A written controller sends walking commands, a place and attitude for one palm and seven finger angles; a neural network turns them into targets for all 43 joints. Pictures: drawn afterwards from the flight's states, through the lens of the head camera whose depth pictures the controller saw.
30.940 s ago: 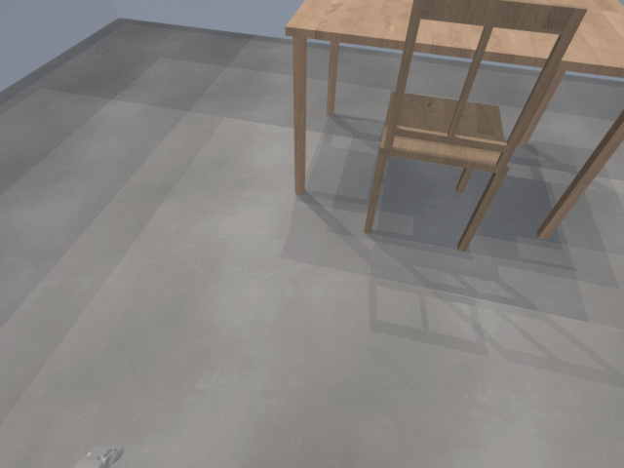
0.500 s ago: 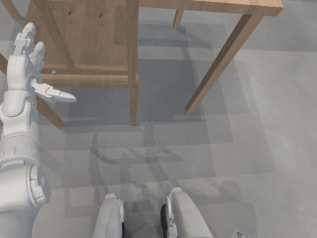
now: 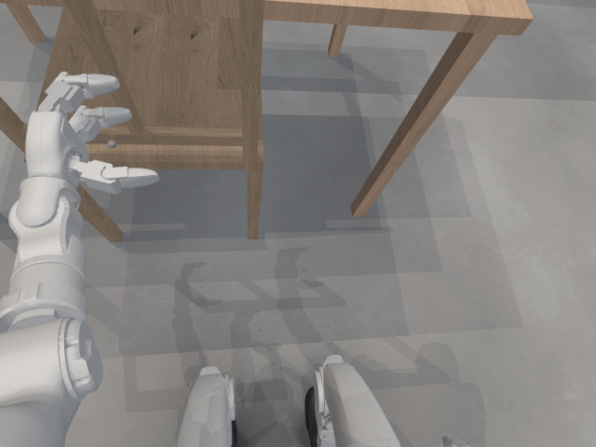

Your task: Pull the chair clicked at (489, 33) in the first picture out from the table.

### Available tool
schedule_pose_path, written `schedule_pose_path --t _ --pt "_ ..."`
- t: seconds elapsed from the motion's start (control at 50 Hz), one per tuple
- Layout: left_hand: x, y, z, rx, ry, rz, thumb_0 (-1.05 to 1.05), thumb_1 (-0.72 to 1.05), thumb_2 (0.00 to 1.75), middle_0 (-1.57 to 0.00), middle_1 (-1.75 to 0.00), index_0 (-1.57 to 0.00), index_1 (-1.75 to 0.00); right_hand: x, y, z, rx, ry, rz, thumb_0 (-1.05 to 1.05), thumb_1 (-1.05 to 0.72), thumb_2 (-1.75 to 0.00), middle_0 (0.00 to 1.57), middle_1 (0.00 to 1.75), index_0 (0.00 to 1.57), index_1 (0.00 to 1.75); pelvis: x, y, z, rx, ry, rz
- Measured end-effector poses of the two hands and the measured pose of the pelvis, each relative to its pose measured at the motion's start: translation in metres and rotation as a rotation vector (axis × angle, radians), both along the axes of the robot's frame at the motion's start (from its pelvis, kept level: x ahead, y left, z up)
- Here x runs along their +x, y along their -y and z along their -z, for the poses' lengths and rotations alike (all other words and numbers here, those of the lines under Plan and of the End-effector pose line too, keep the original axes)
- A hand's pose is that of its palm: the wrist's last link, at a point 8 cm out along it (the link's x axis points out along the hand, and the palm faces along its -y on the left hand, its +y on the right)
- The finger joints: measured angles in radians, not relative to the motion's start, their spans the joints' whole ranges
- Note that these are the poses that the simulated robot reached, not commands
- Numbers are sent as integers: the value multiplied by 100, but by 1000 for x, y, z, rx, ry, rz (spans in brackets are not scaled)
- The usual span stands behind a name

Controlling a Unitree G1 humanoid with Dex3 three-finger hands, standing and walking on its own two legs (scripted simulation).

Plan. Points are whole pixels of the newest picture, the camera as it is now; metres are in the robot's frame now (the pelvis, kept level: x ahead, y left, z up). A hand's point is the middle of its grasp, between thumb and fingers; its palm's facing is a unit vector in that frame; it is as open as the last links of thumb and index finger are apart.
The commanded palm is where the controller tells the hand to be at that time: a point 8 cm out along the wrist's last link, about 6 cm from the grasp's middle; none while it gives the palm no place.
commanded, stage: hook a spindle and tug to test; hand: left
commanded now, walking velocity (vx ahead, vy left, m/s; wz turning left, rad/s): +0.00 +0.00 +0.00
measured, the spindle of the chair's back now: (100, 49) +0.62 +0.23 +0.06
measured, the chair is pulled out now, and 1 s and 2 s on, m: -0.10 -0.10 -0.10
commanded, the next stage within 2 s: open the thumb and straighten the fingers in 0.98 s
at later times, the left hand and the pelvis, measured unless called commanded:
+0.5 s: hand (110, 152) +0.48 +0.21 +0.03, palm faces +0.01 -1.00 -0.02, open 4.6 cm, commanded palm +0.45 +0.25 +0.03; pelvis +0.00 +0.00 +0.00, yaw +0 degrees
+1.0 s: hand (106, 174) +0.45 +0.21 +0.03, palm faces -0.01 -1.00 -0.02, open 4.4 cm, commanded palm +0.42 +0.25 +0.03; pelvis +0.00 +0.00 +0.00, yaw +1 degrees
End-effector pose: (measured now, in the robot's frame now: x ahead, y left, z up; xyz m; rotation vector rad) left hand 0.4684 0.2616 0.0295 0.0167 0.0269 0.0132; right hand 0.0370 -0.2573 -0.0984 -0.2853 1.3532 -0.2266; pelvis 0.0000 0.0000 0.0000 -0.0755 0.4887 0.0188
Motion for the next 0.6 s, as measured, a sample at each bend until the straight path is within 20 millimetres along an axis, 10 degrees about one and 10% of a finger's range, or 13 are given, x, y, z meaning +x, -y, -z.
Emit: schedule_pose_path --t 0.38,0.6 --pt "-7 2 -1 -5 -1 3 1 67 80 -49 -144 -50 -144 0 7 2 -7 15 -7 1 -91 -89 20 30 20 30 -4 4 2 4 8 -2" --pt "-20 -2 2 -2 -8 3 2 88 89 -50 -145 -50 -145 3 6 1 1 31 -8 1 -91 -89 20 30 20 30 -4 4 0 7 14 0"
